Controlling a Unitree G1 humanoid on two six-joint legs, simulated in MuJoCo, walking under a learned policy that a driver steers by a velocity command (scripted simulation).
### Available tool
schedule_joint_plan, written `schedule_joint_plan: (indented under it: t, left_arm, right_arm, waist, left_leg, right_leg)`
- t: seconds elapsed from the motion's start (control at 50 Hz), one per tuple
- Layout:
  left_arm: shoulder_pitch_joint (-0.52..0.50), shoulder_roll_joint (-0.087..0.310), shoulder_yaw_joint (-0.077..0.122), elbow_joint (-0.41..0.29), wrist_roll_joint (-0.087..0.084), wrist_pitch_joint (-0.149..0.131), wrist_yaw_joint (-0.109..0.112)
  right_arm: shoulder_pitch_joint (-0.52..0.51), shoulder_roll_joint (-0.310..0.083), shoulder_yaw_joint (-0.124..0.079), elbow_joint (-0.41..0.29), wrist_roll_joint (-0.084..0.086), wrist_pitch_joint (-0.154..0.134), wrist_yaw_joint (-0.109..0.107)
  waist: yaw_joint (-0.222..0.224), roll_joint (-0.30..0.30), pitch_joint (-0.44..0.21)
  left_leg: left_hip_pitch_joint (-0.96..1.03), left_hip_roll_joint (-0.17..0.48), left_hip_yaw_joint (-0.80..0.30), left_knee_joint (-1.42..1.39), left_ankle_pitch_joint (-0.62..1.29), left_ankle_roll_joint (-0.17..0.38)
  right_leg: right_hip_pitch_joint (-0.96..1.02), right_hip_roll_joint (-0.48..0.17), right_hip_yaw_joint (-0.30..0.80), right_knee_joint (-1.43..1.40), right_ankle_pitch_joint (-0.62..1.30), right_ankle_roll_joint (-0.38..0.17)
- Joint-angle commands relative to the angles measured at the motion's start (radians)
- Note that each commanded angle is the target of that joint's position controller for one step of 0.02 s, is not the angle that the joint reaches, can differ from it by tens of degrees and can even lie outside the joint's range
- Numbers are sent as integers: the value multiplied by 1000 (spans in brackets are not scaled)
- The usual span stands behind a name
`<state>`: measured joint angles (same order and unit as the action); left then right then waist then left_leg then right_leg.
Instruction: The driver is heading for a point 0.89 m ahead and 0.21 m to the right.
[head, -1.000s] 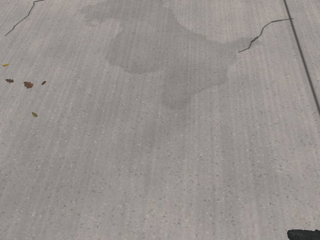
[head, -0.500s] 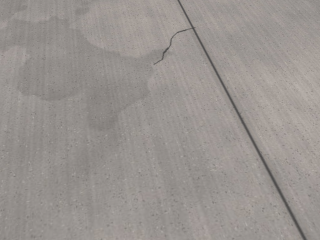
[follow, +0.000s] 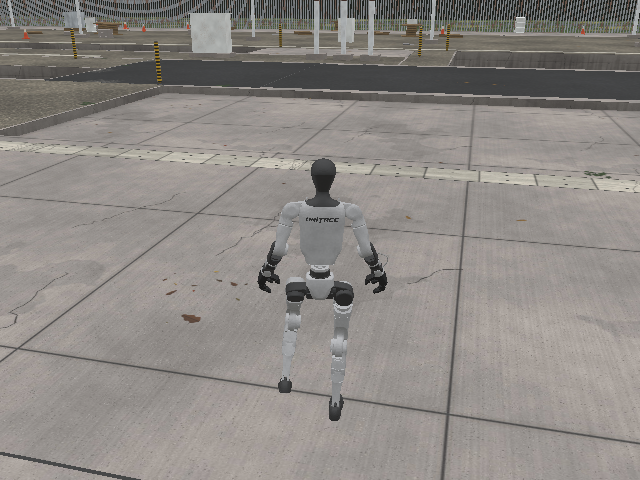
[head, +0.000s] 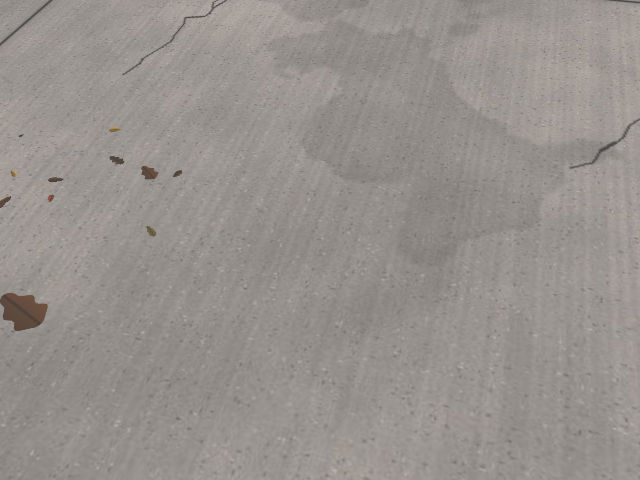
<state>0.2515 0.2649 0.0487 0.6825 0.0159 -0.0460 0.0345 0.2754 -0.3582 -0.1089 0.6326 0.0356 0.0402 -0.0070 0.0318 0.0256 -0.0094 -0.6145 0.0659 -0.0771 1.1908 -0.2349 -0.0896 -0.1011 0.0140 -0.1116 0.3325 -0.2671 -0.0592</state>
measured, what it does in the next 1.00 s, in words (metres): walks ahead, turning right: left foot, then right foot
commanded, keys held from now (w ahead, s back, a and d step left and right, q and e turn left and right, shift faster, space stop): w+e+shift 0.94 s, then w+q+shift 0.06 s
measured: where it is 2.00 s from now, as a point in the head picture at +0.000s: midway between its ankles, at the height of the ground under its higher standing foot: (485, 296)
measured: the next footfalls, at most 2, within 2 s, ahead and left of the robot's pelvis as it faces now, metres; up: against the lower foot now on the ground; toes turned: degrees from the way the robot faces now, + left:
left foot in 0.30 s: +0.26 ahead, +0.22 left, +0.00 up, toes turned -6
right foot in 0.78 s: +0.61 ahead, -0.10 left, +0.00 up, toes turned -32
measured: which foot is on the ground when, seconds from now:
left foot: up 0.00-0.28, down 0.30-0.78, up 0.80-1.00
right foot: down 0.00-0.32, up 0.34-0.76, down 0.78-1.00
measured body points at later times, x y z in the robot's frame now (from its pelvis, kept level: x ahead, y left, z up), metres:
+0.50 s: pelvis +0.25 +0.09 -0.01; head +0.27 +0.09 +0.44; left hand +0.42 +0.35 -0.12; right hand +0.26 -0.20 -0.12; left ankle +0.22 +0.22 -0.75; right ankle +0.22 -0.05 -0.64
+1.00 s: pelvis +0.62 -0.07 -0.01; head +0.63 -0.09 +0.44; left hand +0.80 +0.13 -0.12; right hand +0.65 -0.40 -0.07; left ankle +0.84 +0.05 -0.66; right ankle +0.58 -0.07 -0.75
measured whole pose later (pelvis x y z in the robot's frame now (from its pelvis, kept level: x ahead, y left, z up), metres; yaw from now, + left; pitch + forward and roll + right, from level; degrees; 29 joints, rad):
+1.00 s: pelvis +0.62 -0.07 -0.01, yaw -40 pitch -1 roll +1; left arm 0.45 0.26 0.05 0.72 -0.01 -0.06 -0.02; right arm 0.06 -0.28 -0.01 0.58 -0.02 -0.13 0.00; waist 0.06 0.03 0.07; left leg -0.66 0.12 -0.17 1.06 -0.16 -0.03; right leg -0.14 0.19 0.09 0.44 -0.25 -0.17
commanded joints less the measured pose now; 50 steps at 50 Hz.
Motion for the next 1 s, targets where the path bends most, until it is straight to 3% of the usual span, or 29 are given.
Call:
schedule_joint_plan:
  t: [0.02, 0.1, 0.16, 0.22, 0.26, 0.28, 0.3, 0.32, 0.34, 0.36, 0.38, 0.42, 0.44, 0.48, 0.56, 0.62, 0.68, 0.7, 0.74, 0.76, 0.78, 0.8, 0.82, 0.84, 0.86, 0.88, 0.92, 0.96, 1.0]
  left_arm:
    - [119, 162, 43, -9, 1, -39, -18]
    - [105, 163, 36, 11, -27, -40, -36]
    - [160, 178, 36, 38, -36, -42, -37]
    - [186, 210, 41, 59, -52, -37, -34]
    - [190, 222, 42, 76, -52, -29, -34]
    - [167, 220, 37, 75, -45, -28, -33]
    - [139, 186, 23, 58, -30, -34, -34]
    - [140, 63, -15, 10, 12, -39, -36]
    - [198, 20, -23, -44, -72, -63, -31]
    - [143, 108, 2, -39, -110, -61, -28]
    - [83, 122, 7, -48, -106, -52, -30]
    - [77, 101, 12, -25, -70, -24, -38]
    - [94, 79, 11, -24, -72, -8, -49]
    - [82, 51, 7, -25, -73, 21, -58]
    - [-30, 53, 2, -73, -63, 30, -60]
    - [-149, 62, -5, -114, -57, 16, -90]
    - [-231, 79, -1, -152, -63, 2, -121]
    - [-202, 105, 11, -156, -71, 3, -122]
    - [77, 200, 60, -105, -82, 27, -112]
    - [322, 286, 106, -39, -72, 43, -95]
    - [397, 299, 111, 11, -80, 56, -72]
    - [257, 344, 97, -47, -43, 35, -74]
    - [238, 271, 82, -91, -25, 8, -77]
    - [229, 228, 74, -88, -21, -16, -80]
    - [167, 210, 68, -85, -22, -36, -87]
    - [101, 191, 60, -93, -22, -47, -87]
    - [30, 168, 52, -103, -23, -49, -69]
    - [37, 131, 36, -81, -35, -46, -47]
    - [74, 102, 22, -39, -33, -43, -26]
  right_arm:
    - [-131, -18, 10, -116, 1, -59, -2]
    - [-194, -3, 30, -123, -14, -95, 13]
    - [-294, 23, 49, -147, -2, -129, 37]
    - [-323, 0, 48, -160, 11, -154, 59]
    - [-259, -35, 36, -148, 21, -159, 61]
    - [-141, -71, 15, -116, 24, -157, 52]
    - [66, -122, -13, -59, 21, -151, 34]
    - [283, -199, -30, -23, -1, -135, 13]
    - [275, -225, -23, -37, -48, -144, 27]
    - [187, -138, -2, -40, -42, -150, 32]
    - [146, -75, 16, -28, -29, -149, 30]
    - [54, 1, 32, -2, -44, -148, 33]
    - [19, 20, 34, 9, -50, -151, 30]
    - [-12, 37, 32, 30, -39, -161, 24]
    - [-19, 12, 28, 61, -55, -167, 8]
    - [36, -44, 20, 91, -50, -160, -4]
    - [66, -131, 6, 105, -53, -143, -21]
    - [74, -169, -1, 107, -51, -132, -29]
    - [-2, -230, -19, 76, -36, -109, -30]
    - [-57, -218, -17, 45, -26, -114, -20]
    - [-77, -83, 20, 48, -26, -135, -6]
    - [75, 81, 73, -27, -32, -181, 7]
    - [-2, -18, 72, -74, -16, -227, 16]
    - [-109, -73, 58, -98, 11, -239, 13]
    - [-121, -60, 59, -93, 5, -236, 5]
    - [-94, -41, 59, -70, -16, -222, 0]
    - [-49, -57, 49, -50, -35, -186, -1]
    - [-87, -40, 55, -57, -56, -166, -3]
    - [-200, 25, 81, -90, -71, -165, 4]
  waist:
    - [64, -78, 88]
    - [26, -96, 134]
    - [61, -111, 155]
    - [42, -156, 150]
    - [-18, -185, 117]
    - [-99, -177, 48]
    - [-207, -143, -95]
    - [-264, 78, -315]
    - [-196, 314, -391]
    - [-181, 220, -228]
    - [-165, 175, -100]
    - [-87, 97, 28]
    - [-51, 138, 48]
    - [-26, 103, 91]
    - [-17, 38, 189]
    - [-52, -24, 229]
    - [-46, -7, 186]
    - [-12, 42, 135]
    - [160, 137, -26]
    - [268, 104, -134]
    - [264, -102, -73]
    - [31, -412, -157]
    - [86, -257, -295]
    - [73, -88, -143]
    - [1, 84, -31]
    - [-51, 116, 24]
    - [-100, 46, 76]
    - [-87, 27, 108]
    - [-23, -32, 132]
  left_leg:
    - [-320, -1, -82, -57, 50, 20]
    - [-259, 47, 11, -284, 117, 29]
    - [-122, 16, 49, -458, 121, 27]
    - [43, -21, 53, -601, 62, 51]
    - [214, -39, 51, -663, 33, 83]
    - [402, -62, 64, -698, 45, 108]
    - [713, -25, 33, -664, 46, 129]
    - [1057, 212, -222, -641, -157, 148]
    - [1100, 347, -700, -870, -633, 251]
    - [976, 349, -689, -951, -685, 247]
    - [875, 334, -520, -937, -527, 235]
    - [659, 231, -254, -965, -211, 211]
    - [593, 209, -156, -979, -105, 196]
    - [531, 190, -17, -1014, 47, 184]
    - [480, 159, 173, -1077, 201, 181]
    - [558, 156, 272, -1098, 319, 149]
    - [638, 155, 349, -1002, 901, 99]
    - [684, 167, 352, -916, 1167, 95]
    - [671, 204, 334, -576, 1487, 125]
    - [515, 175, 299, -282, 1367, 144]
    - [241, -2, 283, 158, 318, 107]
    - [-134, -153, 104, 505, -365, 87]
    - [-231, -130, -89, 479, -275, 132]
    - [-249, -90, -86, 375, -194, 158]
    - [-194, -48, -87, 253, -122, 157]
    - [-118, -14, -97, 177, -83, 137]
    - [-27, 20, -98, 65, -45, 82]
    - [24, 38, -27, -94, 32, 43]
    - [64, 31, 51, -299, 264, 23]
  right_leg:
    - [191, -298, 363, -227, -267, -128]
    - [130, -284, 328, -274, -145, -168]
    - [62, -272, 297, -268, -51, -172]
    - [27, -286, 301, -232, -40, -161]
    - [-5, -304, 309, -173, 44, -148]
    - [-56, -274, 270, -42, 229, -121]
    - [-198, -202, 205, 231, 310, -77]
    - [-446, -112, 165, 646, -99, -34]
    - [-686, -18, 241, 926, -283, -13]
    - [-798, -67, 267, 1054, -200, -1]
    - [-848, -111, 235, 1079, -115, 0]
    - [-758, -177, 232, 1010, 27, 16]
    - [-710, -198, 231, 1003, 67, 22]
    - [-703, -210, 218, 1014, 101, 32]
    - [-748, -178, 193, 881, 237, 44]
    - [-740, -147, 101, 669, 331, 5]
    - [-566, -47, -54, 488, 316, -54]
    - [-490, -2, -89, 487, 272, -70]
    - [-173, 50, -81, 513, 144, -122]
    - [163, 56, -10, 436, 149, -166]
    - [346, 5, 129, 343, 163, -202]
    - [525, -155, 650, 236, 18, -376]
    - [540, -257, 972, -15, -342, -424]
    - [393, -263, 986, -124, -420, -359]
    - [203, -242, 924, -139, -370, -317]
    - [62, -190, 825, -124, -270, -297]
    - [-113, -101, 674, -141, -137, -288]
    - [-221, -49, 503, -149, 15, -260]
    - [-280, 6, 345, -128, 213, -214]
